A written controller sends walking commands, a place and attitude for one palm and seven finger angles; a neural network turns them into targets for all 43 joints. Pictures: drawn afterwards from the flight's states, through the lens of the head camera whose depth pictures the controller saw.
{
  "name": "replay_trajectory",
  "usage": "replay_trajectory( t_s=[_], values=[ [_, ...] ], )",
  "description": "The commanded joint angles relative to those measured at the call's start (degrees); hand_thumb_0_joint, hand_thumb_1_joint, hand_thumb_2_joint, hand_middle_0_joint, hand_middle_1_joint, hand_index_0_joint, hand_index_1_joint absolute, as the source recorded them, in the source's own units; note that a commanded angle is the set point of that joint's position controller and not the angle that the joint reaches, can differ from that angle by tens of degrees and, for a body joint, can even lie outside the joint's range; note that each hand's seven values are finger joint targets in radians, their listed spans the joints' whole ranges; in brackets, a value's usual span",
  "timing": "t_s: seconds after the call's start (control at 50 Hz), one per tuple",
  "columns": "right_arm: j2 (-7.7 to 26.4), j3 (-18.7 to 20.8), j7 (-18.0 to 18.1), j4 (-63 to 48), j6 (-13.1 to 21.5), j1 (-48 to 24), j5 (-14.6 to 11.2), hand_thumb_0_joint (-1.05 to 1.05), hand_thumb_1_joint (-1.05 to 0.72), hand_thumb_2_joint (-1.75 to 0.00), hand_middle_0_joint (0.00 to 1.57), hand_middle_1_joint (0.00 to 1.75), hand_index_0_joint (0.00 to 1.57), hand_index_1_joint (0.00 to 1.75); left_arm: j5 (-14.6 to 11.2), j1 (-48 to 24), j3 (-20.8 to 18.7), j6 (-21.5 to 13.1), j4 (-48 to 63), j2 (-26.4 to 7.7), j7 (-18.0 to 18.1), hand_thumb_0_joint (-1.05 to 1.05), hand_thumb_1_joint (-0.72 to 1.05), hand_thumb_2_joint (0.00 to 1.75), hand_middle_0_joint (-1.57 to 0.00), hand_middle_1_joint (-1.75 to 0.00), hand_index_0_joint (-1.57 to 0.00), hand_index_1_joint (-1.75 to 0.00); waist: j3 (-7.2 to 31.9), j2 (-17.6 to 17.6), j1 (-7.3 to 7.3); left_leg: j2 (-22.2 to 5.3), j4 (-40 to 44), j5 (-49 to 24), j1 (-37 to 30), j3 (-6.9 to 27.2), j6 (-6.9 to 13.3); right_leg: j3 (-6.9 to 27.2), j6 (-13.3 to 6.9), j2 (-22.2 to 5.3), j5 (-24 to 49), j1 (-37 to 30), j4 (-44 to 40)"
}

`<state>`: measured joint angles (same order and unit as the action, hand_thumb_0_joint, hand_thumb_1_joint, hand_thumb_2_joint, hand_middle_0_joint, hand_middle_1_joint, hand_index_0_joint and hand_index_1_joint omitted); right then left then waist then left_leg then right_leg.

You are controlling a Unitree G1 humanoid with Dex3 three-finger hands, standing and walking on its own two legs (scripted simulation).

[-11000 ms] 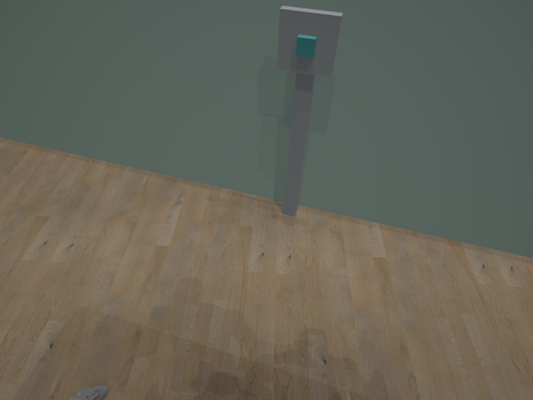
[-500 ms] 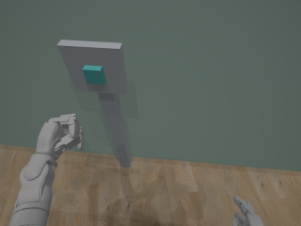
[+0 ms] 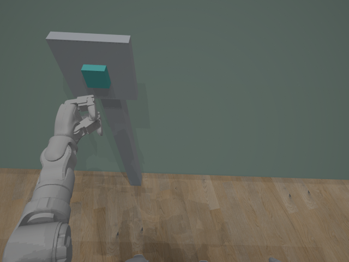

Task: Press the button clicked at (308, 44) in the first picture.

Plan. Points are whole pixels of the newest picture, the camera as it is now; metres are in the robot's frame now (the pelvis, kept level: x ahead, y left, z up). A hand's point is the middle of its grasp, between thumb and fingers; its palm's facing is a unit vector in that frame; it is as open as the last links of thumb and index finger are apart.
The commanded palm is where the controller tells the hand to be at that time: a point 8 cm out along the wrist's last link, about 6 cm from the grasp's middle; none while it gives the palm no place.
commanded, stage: aim a knuckle at the button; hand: left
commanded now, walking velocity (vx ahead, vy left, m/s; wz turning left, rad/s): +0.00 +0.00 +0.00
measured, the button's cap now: (97, 75) +0.54 +0.19 +0.11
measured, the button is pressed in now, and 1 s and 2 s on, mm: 0 0 7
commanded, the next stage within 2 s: press the button with the knuckle in 0.74 s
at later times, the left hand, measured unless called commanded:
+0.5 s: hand (101, 119) +0.43 +0.17 +0.07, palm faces -0.02 -1.00 -0.02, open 3.1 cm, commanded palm +0.41 +0.22 +0.08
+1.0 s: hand (98, 117) +0.43 +0.18 +0.07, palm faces -0.03 -1.00 +0.00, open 3.1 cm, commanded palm +0.42 +0.23 +0.08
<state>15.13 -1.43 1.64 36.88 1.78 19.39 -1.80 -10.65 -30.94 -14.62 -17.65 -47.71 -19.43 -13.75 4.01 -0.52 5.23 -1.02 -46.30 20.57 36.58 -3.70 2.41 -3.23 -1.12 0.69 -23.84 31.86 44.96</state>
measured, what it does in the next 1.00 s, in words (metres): stands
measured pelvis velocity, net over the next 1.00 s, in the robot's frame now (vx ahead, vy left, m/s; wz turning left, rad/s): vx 0.00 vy -0.01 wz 0.01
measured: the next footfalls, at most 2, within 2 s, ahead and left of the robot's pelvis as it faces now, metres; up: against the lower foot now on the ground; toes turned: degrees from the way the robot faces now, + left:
none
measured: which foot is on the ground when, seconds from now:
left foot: down 0.00-1.00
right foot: down 0.00-1.00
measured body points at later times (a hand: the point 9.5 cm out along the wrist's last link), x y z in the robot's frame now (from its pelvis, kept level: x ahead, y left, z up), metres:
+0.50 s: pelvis +0.00 -0.01 +0.00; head +0.07 -0.01 +0.44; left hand +0.43 +0.22 +0.07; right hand +0.06 -0.27 -0.12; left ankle +0.02 +0.09 -0.70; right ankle -0.02 -0.11 -0.70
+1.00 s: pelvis +0.00 -0.01 -0.01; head +0.08 +0.00 +0.44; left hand +0.43 +0.23 +0.07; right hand +0.07 -0.28 -0.12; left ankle +0.02 +0.09 -0.70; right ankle -0.02 -0.11 -0.70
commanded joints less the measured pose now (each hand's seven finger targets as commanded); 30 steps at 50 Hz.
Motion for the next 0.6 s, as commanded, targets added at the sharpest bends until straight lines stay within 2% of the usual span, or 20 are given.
replay_trajectory(
  t_s=[0.0,0.02,0.04,0.06,0.1,0.12,0.14,0.2,0.22,0.24,0.26,0.3,0.32,0.42,0.46,0.48,0.5,0.52,0.56,0.58],
  values=[
    [9.43,3.51,0.73,-3.83,1.03,3.36,0.18,0.00,-0.90,-0.90,0.20,0.30,0.20,0.30,0.36,-31.87,-2.37,-5.52,6.52,-12.55,0.19,0.00,0.90,0.90,-1.30,-1.50,-1.30,-1.50,17.72,-3.78,1.63,-0.46,3.80,-13.70,-17.76,7.11,-1.16,1.26,-0.39,1.17,13.30,5.12,-4.59],
    [9.41,3.51,0.71,-3.57,0.87,3.77,0.24,0.00,-0.90,-0.90,0.20,0.30,0.20,0.30,0.40,-32.80,-2.71,-5.82,4.88,-12.93,0.20,0.00,0.90,0.90,-1.30,-1.50,-1.30,-1.50,18.29,-3.76,1.81,-0.34,3.49,-13.60,-17.34,6.92,-1.06,1.44,-0.36,1.23,13.49,4.89,-4.48],
    [9.61,3.67,0.59,-3.85,0.68,4.25,0.34,0.00,-0.90,-0.90,0.20,0.30,0.20,0.30,0.55,-30.75,-3.81,-6.05,3.63,-13.73,0.07,0.00,0.90,0.90,-1.30,-1.50,-1.30,-1.50,19.57,-3.73,0.85,-0.35,3.50,-14.11,-17.43,7.12,-1.23,1.27,-0.58,1.26,13.54,4.39,-4.09],
    [9.54,3.66,0.46,-4.27,0.54,4.24,0.37,0.00,-0.90,-0.90,0.20,0.30,0.20,0.30,0.45,-30.19,-3.45,-6.34,3.95,-13.22,-0.17,0.00,0.90,0.90,-1.30,-1.50,-1.30,-1.50,21.31,-4.67,0.64,-0.27,3.28,-15.26,-18.01,6.86,-1.24,1.42,-0.59,1.21,14.57,3.73,-3.83],
    [9.65,3.84,0.21,-4.39,0.15,4.94,0.60,0.00,-0.90,-0.90,0.20,0.30,0.20,0.30,0.29,-28.97,-4.56,-6.58,3.14,-13.88,-0.39,0.00,0.90,0.90,-1.30,-1.50,-1.30,-1.50,24.51,-3.19,0.24,-0.35,2.62,-17.63,-18.45,6.64,-1.10,1.47,-0.44,1.30,16.95,2.31,-3.26],
    [9.62,4.05,0.04,-5.04,-0.12,5.15,0.61,0.00,-0.90,-0.90,0.20,0.30,0.20,0.30,0.15,-26.32,-5.34,-6.60,4.09,-14.34,-0.49,0.00,0.90,0.90,-1.30,-1.50,-1.30,-1.50,26.08,-3.88,-0.76,-0.37,2.55,-19.33,-18.86,6.48,-1.23,1.44,-0.50,1.36,18.25,1.22,-2.91],
    [9.47,3.80,-0.13,-5.61,-0.41,5.00,0.55,0.00,-0.90,-0.90,0.20,0.30,0.20,0.30,-0.09,-24.83,-5.15,-6.24,3.92,-13.83,-0.58,0.00,0.90,0.90,-1.30,-1.50,-1.30,-1.50,25.69,-3.99,-0.97,-0.28,2.47,-20.41,-18.34,6.05,-1.13,1.52,-0.49,1.45,19.82,0.49,-2.89],
    [9.37,3.89,-0.34,-6.47,-1.36,5.04,0.39,0.00,-0.90,-0.90,0.20,0.30,0.20,0.30,-0.14,-23.89,-6.03,-6.02,5.06,-14.95,-0.46,0.00,0.90,0.90,-1.30,-1.50,-1.30,-1.50,23.42,-0.55,-0.76,-0.20,2.47,-19.76,-14.85,5.21,-0.54,1.86,-0.03,1.61,21.57,-1.28,-3.23],
    [9.14,3.86,-0.37,-7.06,-1.64,4.81,0.21,0.00,-0.90,-0.90,0.20,0.30,0.20,0.30,-0.08,-21.92,-5.56,-5.74,5.21,-14.37,-0.61,0.00,0.90,0.90,-1.30,-1.50,-1.30,-1.50,22.54,-1.54,-1.21,0.04,2.64,-18.74,-13.96,4.73,-0.57,2.09,-0.09,1.61,21.39,-1.79,-3.45],
    [9.07,3.88,-0.30,-7.24,-1.79,4.62,0.14,0.00,-0.90,-0.90,0.20,0.30,0.20,0.30,-0.19,-23.44,-5.54,-5.96,7.13,-14.62,-0.39,0.00,0.90,0.90,-1.30,-1.50,-1.30,-1.50,21.83,-1.36,-0.65,-0.06,2.72,-18.24,-13.88,4.64,-0.42,2.11,0.00,1.61,21.35,-1.59,-3.64],
    [8.97,3.90,-0.31,-7.49,-1.86,4.52,0.19,0.00,-0.90,-0.90,0.20,0.30,0.20,0.30,-0.26,-22.83,-5.86,-6.03,7.97,-14.62,-0.26,0.00,0.90,0.90,-1.30,-1.50,-1.30,-1.50,21.99,-2.45,-1.00,0.05,2.79,-17.51,-14.09,4.44,-0.42,2.24,-0.02,1.65,20.86,-1.60,-3.82],
    [8.96,3.89,-0.22,-7.47,-2.09,4.57,0.11,0.00,-0.90,-0.90,0.20,0.30,0.20,0.30,-0.20,-23.19,-6.37,-6.64,9.46,-15.43,0.22,0.00,0.90,0.90,-1.30,-1.50,-1.30,-1.50,21.48,-2.59,-0.76,0.04,2.81,-17.31,-13.86,4.39,-0.32,2.52,-0.03,1.66,20.98,-1.91,-3.92],
    [8.70,3.84,-0.13,-7.44,-2.15,4.33,-0.05,0.00,-0.90,-0.90,0.20,0.30,0.20,0.30,-0.27,-23.45,-5.20,-6.73,9.73,-14.23,0.23,0.00,0.90,0.90,-1.30,-1.50,-1.30,-1.50,20.45,-2.16,0.00,0.02,2.74,-16.63,-13.90,4.37,-0.21,2.57,0.11,1.73,20.55,-1.27,-4.25],
    [8.63,3.71,0.27,-6.22,-2.05,4.20,-0.21,0.00,-0.90,-0.90,0.20,0.30,0.20,0.30,-0.25,-27.09,-3.80,-7.09,8.90,-13.48,-0.13,0.00,0.90,0.90,-1.30,-1.50,-1.30,-1.50,19.63,-2.74,1.25,0.10,2.34,-14.59,-14.57,4.62,-0.14,2.75,0.19,1.67,18.87,0.45,-4.59],
    [8.79,3.73,0.50,-5.89,-1.95,3.99,-0.32,0.00,-0.90,-0.90,0.20,0.30,0.20,0.30,-0.29,-27.35,-4.38,-6.96,7.58,-14.50,-0.54,0.00,0.90,0.90,-1.30,-1.50,-1.30,-1.50,19.69,-3.25,1.12,0.15,2.22,-13.69,-14.35,4.73,-0.19,2.98,0.15,1.58,18.07,0.53,-4.68],
    [8.71,3.69,0.52,-5.80,-1.93,3.90,-0.27,0.00,-0.90,-0.90,0.20,0.30,0.20,0.30,-0.23,-28.61,-3.32,-7.17,8.41,-13.58,-0.69,0.00,0.90,0.90,-1.30,-1.50,-1.30,-1.50,20.57,-3.54,1.58,0.18,2.01,-14.32,-15.17,4.78,-0.10,2.92,0.12,1.51,18.49,0.58,-4.52],
    [8.65,3.71,0.44,-5.99,-1.76,3.75,-0.26,0.00,-0.90,-0.90,0.20,0.30,0.20,0.30,-0.38,-28.21,-3.29,-7.13,8.73,-13.15,-0.82,0.00,0.90,0.90,-1.30,-1.50,-1.30,-1.50,22.32,-4.88,0.88,0.29,1.91,-15.35,-16.33,4.90,-0.27,2.87,-0.01,1.41,19.23,0.32,-4.18],
    [8.56,3.67,0.41,-6.11,-1.72,3.68,-0.31,0.00,-0.90,-0.90,0.20,0.30,0.20,0.30,-0.63,-26.54,-3.08,-6.79,8.20,-12.52,-1.03,0.00,0.90,0.90,-1.30,-1.50,-1.30,-1.50,22.84,-4.41,0.74,0.24,1.82,-16.46,-16.86,4.92,-0.26,2.80,-0.01,1.47,20.36,-0.11,-4.20],
    [8.70,3.55,0.38,-6.40,-1.78,3.29,-0.30,0.00,-0.90,-0.90,0.20,0.30,0.20,0.30,-1.12,-25.25,-3.88,-6.30,7.77,-13.42,-1.34,0.00,0.90,0.90,-1.30,-1.50,-1.30,-1.50,22.52,-2.82,0.20,0.42,1.79,-16.24,-15.39,4.72,-0.17,2.96,0.14,1.36,21.36,-1.57,-4.28],
    [8.84,3.60,0.45,-6.30,-1.92,3.46,-0.30,0.00,-0.90,-0.90,0.20,0.30,0.20,0.30,-1.28,-24.06,-4.85,-6.04,6.51,-14.23,-1.41,0.00,0.90,0.90,-1.30,-1.50,-1.30,-1.50,21.91,-0.09,0.32,0.43,1.71,-16.48,-14.00,4.68,0.08,3.04,0.21,1.37,22.36,-2.67,-4.23]
  ],
)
